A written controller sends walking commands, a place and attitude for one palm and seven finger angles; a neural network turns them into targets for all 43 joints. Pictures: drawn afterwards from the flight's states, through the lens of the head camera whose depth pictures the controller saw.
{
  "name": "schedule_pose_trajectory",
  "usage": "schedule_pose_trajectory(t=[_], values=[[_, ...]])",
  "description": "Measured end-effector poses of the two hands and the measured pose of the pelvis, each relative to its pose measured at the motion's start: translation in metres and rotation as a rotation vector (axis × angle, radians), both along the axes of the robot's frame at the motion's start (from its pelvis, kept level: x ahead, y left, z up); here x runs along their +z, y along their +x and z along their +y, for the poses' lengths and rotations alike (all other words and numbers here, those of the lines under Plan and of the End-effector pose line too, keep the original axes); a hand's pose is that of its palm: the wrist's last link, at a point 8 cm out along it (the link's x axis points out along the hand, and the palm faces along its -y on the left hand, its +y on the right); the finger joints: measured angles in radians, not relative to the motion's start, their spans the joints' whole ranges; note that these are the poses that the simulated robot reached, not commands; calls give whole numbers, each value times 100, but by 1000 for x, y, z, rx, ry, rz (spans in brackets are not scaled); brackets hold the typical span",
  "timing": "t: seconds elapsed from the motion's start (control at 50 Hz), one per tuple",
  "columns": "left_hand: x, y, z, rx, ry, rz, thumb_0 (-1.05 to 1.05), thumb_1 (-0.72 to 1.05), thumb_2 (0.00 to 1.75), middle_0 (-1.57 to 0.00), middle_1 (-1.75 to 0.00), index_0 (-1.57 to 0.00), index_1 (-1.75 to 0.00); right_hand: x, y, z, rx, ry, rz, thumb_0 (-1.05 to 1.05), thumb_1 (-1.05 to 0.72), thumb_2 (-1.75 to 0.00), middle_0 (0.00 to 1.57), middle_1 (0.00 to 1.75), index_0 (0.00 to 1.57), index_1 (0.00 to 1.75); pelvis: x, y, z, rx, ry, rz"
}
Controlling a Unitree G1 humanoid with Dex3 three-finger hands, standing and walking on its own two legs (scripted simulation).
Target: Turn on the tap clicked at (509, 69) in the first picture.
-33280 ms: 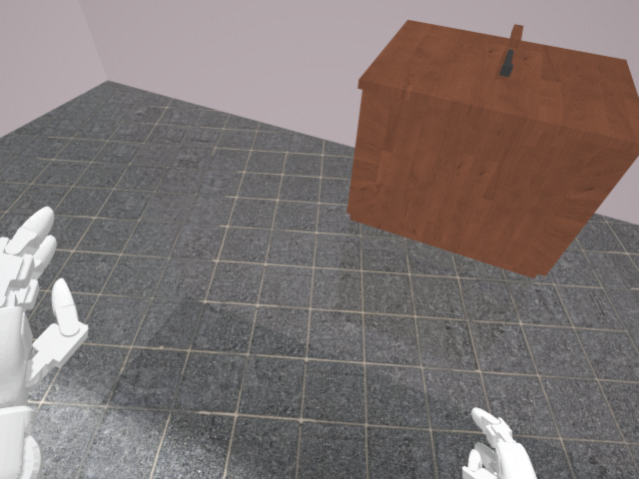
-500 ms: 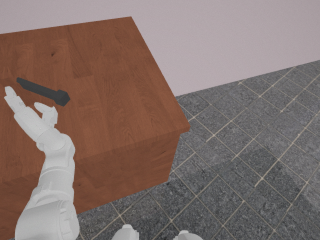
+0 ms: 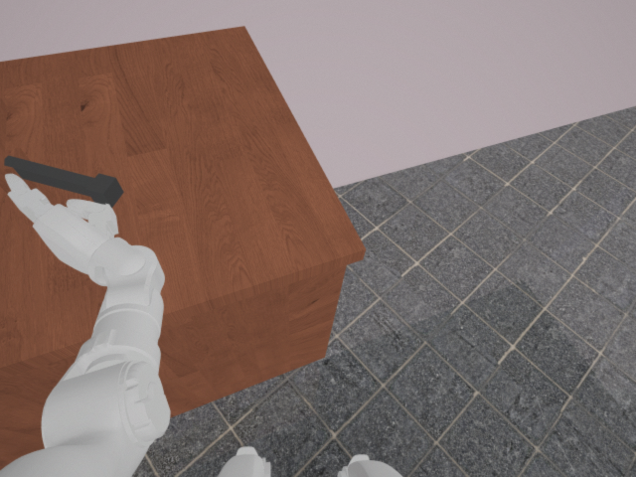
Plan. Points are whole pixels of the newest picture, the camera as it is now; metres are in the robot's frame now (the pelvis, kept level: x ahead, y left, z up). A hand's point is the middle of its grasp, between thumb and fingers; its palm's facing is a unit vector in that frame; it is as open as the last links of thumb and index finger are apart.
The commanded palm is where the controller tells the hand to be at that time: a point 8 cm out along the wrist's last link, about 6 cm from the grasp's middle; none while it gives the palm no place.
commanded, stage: push the lever round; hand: left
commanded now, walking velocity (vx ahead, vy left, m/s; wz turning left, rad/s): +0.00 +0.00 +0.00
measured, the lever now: (105, 190) +0.47 +0.25 +0.07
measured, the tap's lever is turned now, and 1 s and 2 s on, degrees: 53 86 86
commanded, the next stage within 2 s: lift the hand up off the lever in 1.20 s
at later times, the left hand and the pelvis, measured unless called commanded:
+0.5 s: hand (124, 193) +0.48 +0.24 +0.05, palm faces +0.86 -0.49 -0.11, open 8.0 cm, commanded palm +0.44 +0.25 +0.06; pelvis +0.00 +0.00 +0.00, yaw +0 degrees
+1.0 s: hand (134, 180) +0.51 +0.23 +0.05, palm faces +0.88 -0.47 -0.13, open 8.5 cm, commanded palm +0.47 +0.25 +0.06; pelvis -0.01 -0.02 -0.01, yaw -1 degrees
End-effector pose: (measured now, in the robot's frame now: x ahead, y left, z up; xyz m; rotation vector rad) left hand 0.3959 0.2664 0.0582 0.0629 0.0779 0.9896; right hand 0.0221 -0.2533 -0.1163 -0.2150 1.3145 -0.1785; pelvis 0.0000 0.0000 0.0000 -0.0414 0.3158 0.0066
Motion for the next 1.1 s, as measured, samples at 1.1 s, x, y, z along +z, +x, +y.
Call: schedule_pose_trajectory(t=[1.1], values=[[1, 54, -28, 109, -26, 59, 2, 90, 89, -15, -15, 0, -2, 6, -60, -16, -49, -17, 96, 0, -90, -89, 20, 30, 21, 30, -7, -6, -20, -11, -1, 95]])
